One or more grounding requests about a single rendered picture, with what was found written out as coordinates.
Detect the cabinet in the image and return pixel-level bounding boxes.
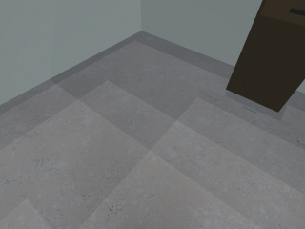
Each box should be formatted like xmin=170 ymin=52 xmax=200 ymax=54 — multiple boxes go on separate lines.
xmin=226 ymin=0 xmax=305 ymax=112

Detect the drawer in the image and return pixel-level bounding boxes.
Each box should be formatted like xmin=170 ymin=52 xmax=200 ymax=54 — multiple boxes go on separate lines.
xmin=260 ymin=0 xmax=305 ymax=26

